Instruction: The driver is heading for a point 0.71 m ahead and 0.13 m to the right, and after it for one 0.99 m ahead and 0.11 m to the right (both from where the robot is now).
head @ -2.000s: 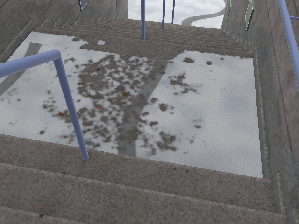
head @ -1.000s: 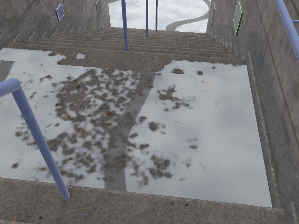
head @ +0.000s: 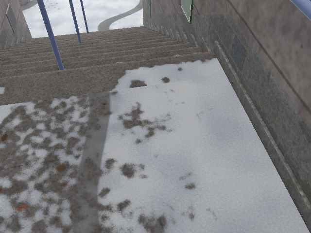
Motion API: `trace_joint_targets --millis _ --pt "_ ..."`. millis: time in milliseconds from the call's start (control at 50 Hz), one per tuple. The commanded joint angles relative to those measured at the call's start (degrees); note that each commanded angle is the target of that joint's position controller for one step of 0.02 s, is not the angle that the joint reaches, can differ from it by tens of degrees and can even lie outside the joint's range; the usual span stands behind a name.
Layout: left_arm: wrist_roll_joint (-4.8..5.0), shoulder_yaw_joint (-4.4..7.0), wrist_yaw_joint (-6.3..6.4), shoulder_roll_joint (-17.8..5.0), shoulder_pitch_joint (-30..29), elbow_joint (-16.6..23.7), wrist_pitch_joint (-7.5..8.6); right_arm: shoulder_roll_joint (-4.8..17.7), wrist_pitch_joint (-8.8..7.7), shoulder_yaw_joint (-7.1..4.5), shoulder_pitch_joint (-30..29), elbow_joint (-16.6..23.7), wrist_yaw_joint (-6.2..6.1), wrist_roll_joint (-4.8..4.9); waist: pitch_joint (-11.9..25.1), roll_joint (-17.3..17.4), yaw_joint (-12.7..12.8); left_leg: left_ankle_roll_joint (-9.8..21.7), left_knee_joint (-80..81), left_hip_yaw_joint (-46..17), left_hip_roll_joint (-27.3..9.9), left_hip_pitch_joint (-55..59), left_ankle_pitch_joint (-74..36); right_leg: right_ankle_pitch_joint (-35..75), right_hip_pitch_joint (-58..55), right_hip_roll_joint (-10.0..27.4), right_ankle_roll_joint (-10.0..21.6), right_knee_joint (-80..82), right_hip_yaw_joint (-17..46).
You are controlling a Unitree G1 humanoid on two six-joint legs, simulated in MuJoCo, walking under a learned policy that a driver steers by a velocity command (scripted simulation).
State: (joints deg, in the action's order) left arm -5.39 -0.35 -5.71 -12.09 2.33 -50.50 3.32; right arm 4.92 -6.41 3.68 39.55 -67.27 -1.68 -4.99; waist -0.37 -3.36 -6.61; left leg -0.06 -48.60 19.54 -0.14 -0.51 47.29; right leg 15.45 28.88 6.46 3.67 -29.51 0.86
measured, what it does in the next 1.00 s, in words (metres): goes down, turning right: right foot 0.17 m lower, then left foot 0.17 m lower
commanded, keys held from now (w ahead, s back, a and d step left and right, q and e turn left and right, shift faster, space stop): w+e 0.46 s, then w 0.04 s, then no key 0.50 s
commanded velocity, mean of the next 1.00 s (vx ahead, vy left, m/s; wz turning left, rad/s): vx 0.35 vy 0.00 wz -0.39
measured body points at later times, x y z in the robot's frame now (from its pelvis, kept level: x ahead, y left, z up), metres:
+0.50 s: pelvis +0.36 +0.02 -0.24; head +0.38 +0.02 +0.21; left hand +0.37 +0.26 -0.38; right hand +0.47 -0.26 -0.33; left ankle +0.45 +0.11 -0.98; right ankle +0.14 -0.11 -0.78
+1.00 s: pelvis +0.53 -0.04 -0.27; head +0.55 -0.06 +0.18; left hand +0.79 +0.08 -0.37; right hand +0.47 -0.29 -0.42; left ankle +0.53 +0.12 -0.95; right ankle +0.60 -0.17 -0.99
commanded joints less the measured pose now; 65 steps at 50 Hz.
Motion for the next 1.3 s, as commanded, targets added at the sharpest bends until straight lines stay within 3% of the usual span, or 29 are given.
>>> trace_joint_targets --millis 20,60,100,120,140,160,200,220,280,340,380,440,460,480,500,560,600,680,740,800,840,860,880,900,940,980,1100,1160,1300 --pt "-0.26 0.64 0.40 -2.2 -10.8 3.2 1.07 9.5 1.44 -2.70 9.7 -2.5 -0.59 1.14 -8.4 3.8 -3.0 7.1 5.7 -14.0 -13.9 1.3 -57.9 -6.6 2.4 -3.4 -1.0 6.8 -6.6" --pt "-0.64 1.92 1.41 -4.7 6.3 -3.3 1.66 11.4 2.06 -3.30 2.4 -0.1 1.25 -1.15 -6.4 4.3 4.5 5.6 -8.1 -12.6 -13.6 -8.7 -59.3 -1.8 -17.6 -3.2 0.4 9.2 -6.3" --pt "-0.92 6.40 2.29 -13.5 38.2 -13.4 1.87 12.3 2.66 -3.48 -4.9 2.1 6.67 -1.96 4.2 -7.6 18.6 -1.0 -43.2 -9.5 -6.6 -38.1 -31.1 24.4 -63.2 -0.2 10.3 4.5 -3.7" --pt "-0.37 7.79 3.25 -19.3 47.9 -17.4 1.37 6.6 2.06 -2.55 -3.0 5.8 9.52 -0.62 23.4 -10.1 17.3 -4.1 -65.0 -13.8 -2.5 -48.2 1.6 53.6 -86.2 11.1 21.4 -13.0 10.7" --pt "-1.26 8.18 4.04 -18.2 52.1 -18.7 2.06 10.4 0.24 -3.76 -17.9 12.6 9.63 1.44 19.3 -3.4 22.7 -5.3 -68.2 -17.6 -1.5 -62.2 4.3 48.7 -86.4 12.8 22.0 -9.8 17.0" --pt "0.81 7.50 4.15 -14.5 45.7 -17.3 2.83 11.4 -1.72 -4.20 -28.0 18.2 7.87 2.55 10.2 0.4 22.1 -5.6 -62.8 -20.2 -2.3 -71.8 2.8 22.9 -77.7 12.3 20.5 -5.8 17.3" --pt "2.11 2.69 2.75 -2.4 21.2 -8.6 2.59 13.2 -1.56 -5.36 -27.1 19.3 5.08 0.28 -3.9 9.6 8.7 0.7 -31.1 -24.5 -8.1 -58.9 -15.8 -9.3 -37.3 9.0 16.6 3.4 14.3" --pt "1.63 1.57 2.28 -1.5 13.8 -5.1 3.09 12.0 -0.92 -5.08 -25.2 18.1 3.97 -1.12 -10.1 5.3 4.4 2.8 -22.5 -25.3 -9.6 -45.9 -21.3 -11.2 -14.9 9.4 16.7 6.8 14.2" --pt "1.24 1.95 1.44 -7.1 10.1 -0.9 4.78 5.6 0.83 -3.19 -16.8 16.7 3.59 -1.02 -5.7 1.1 -1.5 2.9 -13.2 -20.7 -5.8 -12.6 -50.4 -14.5 19.1 1.6 14.0 4.2 9.4" --pt "0.09 1.08 3.25 -6.0 17.7 -0.2 6.89 8.3 0.72 -2.51 -20.3 17.1 2.46 1.30 -5.1 3.1 5.2 -1.0 12.5 -22.0 -4.8 -4.6 -80.2 -42.0 20.9 -8.2 7.4 -8.6 4.4" --pt "0.38 0.92 3.16 -6.9 22.8 -0.2 5.96 12.4 2.09 -3.13 -26.2 20.2 2.73 -0.32 -5.7 3.7 4.9 -2.2 15.7 -20.4 -5.2 -3.3 -72.6 -49.3 17.1 -6.6 6.2 -14.5 11.2" --pt "2.32 1.09 3.15 -9.4 27.0 -1.0 2.55 17.6 2.58 -4.58 -23.9 17.3 4.04 -0.16 -8.2 6.3 4.2 0.2 34.5 -22.0 -7.9 -4.7 -74.9 -52.8 -1.0 -4.3 3.8 -30.4 20.6" --pt "9.11 3.00 7.07 -6.4 24.9 -2.2 0.67 19.9 1.62 -8.21 -22.5 18.4 3.16 9.22 -0.8 8.6 3.1 1.7 32.0 -24.4 -7.4 -4.8 -77.6 -38.7 -5.8 -10.0 2.8 -44.1 16.5" --pt "8.71 2.01 7.59 -1.7 31.6 -4.5 0.14 21.5 1.16 -8.19 -7.7 13.2 3.10 8.06 9.5 15.7 0.6 4.5 15.1 -26.9 -14.5 19.7 -106.3 -62.5 11.2 -14.2 -0.7 -67.1 12.8" --pt "11.14 1.62 7.69 1.8 41.6 -5.5 0.44 23.0 1.00 -8.75 -2.5 10.3 3.98 7.11 18.8 22.0 2.7 8.7 3.3 -32.7 -22.9 37.2 -108.7 -69.8 30.9 -14.6 -3.5 -93.0 11.0" --pt "11.66 1.88 10.40 1.1 19.9 4.2 0.70 21.8 2.90 -8.95 -9.9 8.8 3.35 6.07 10.6 13.3 3.0 16.6 23.5 -49.1 -28.7 17.6 -70.8 -51.7 46.6 -8.8 -6.0 -98.9 1.5" --pt "9.77 1.99 10.75 0.1 11.4 6.2 -2.31 12.3 2.12 -5.17 -21.8 10.5 2.00 4.00 0.6 1.3 7.4 15.2 23.6 -44.0 -27.5 -6.9 -72.1 -45.3 36.2 -4.6 -3.1 -85.8 8.4" --pt "5.47 2.90 8.61 -0.5 9.2 8.6 -1.59 12.2 1.40 -4.13 -28.6 12.0 -1.44 2.61 -1.1 6.8 11.5 7.5 29.1 -19.7 -10.1 -28.3 -68.6 -14.1 12.1 -5.5 -3.8 -33.9 3.4" --pt "6.66 2.76 7.12 2.2 3.1 9.1 -1.12 17.2 1.16 -5.18 -24.3 9.1 -1.96 6.43 2.7 12.8 9.6 9.5 34.2 -19.7 -11.7 -24.3 -71.7 -7.1 -6.5 -8.0 -6.8 -15.4 -1.4" --pt "7.03 2.87 5.70 0.8 -3.4 10.5 -0.95 15.1 2.08 -5.85 -21.1 7.9 -1.67 7.68 -0.9 8.1 6.7 8.8 29.1 -22.6 -13.5 -7.8 -71.2 -11.5 -0.3 -7.7 -2.8 -0.2 -0.9" --pt "5.02 4.35 4.42 -3.2 2.7 7.4 0.04 15.4 2.59 -6.63 -17.5 7.6 -0.78 6.63 3.8 7.3 8.4 6.4 18.9 -21.7 -9.9 -2.2 -71.1 -4.1 -9.0 -8.7 1.0 7.7 -1.2" --pt "4.66 5.50 4.95 -7.4 8.3 5.6 0.21 14.7 2.46 -6.76 -15.0 7.9 -0.60 5.29 9.0 5.4 8.7 3.9 10.7 -19.5 -6.3 -8.7 -63.4 21.2 -22.3 -3.4 3.3 2.3 3.6" --pt "3.82 5.04 5.07 -7.3 13.7 3.6 -0.48 7.5 2.31 -4.54 -6.7 6.9 0.46 4.16 20.3 -2.8 6.7 0.6 -2.9 -19.8 -3.8 -23.8 -34.7 37.2 -43.5 10.5 14.1 -3.8 15.7" --pt "3.67 3.90 5.47 -3.2 16.1 2.9 -1.54 8.7 2.19 -4.60 -8.4 7.0 1.43 5.66 25.7 -5.2 9.1 -1.1 -11.5 -24.2 -1.9 -26.9 -9.7 24.5 -43.6 15.0 18.5 0.9 24.5" --pt "4.77 3.55 6.16 -3.1 6.4 4.6 -2.40 11.9 4.32 -5.99 -19.5 10.7 0.82 7.06 14.4 -1.5 7.4 -2.0 -14.1 -24.6 -4.5 -33.0 -11.5 -10.9 -29.2 10.6 13.4 8.4 22.6" --pt "4.57 3.67 6.54 -3.8 -2.3 6.4 -2.49 11.8 6.79 -6.63 -23.1 12.2 -1.17 5.43 6.4 -2.0 4.2 -2.9 -3.6 -23.8 -5.6 -26.2 -16.8 -26.8 -11.5 6.3 8.3 13.6 17.0" --pt "5.36 4.17 8.10 -4.9 -2.7 4.6 -2.24 11.1 7.22 -7.30 -21.6 12.2 -0.92 3.65 5.8 -3.2 2.2 -1.5 12.6 -18.4 -1.5 -10.7 -32.1 -45.9 -2.0 2.0 2.1 15.1 8.8" --pt "6.00 5.07 9.47 -6.1 -1.1 4.3 -2.78 15.3 7.58 -8.54 -27.4 16.3 -1.09 3.96 -0.6 2.6 5.1 2.2 20.3 -23.9 -3.0 -22.5 -27.8 -43.4 -7.8 -1.3 -1.1 10.9 3.6" --pt "5.35 6.07 9.62 -4.3 0.9 4.8 -3.14 17.8 6.37 -10.51 -28.9 21.7 -0.30 5.48 1.7 13.2 5.6 8.9 24.9 -39.5 -9.0 -20.6 -38.7 -27.7 -7.2 -7.5 -2.2 -8.0 -5.2"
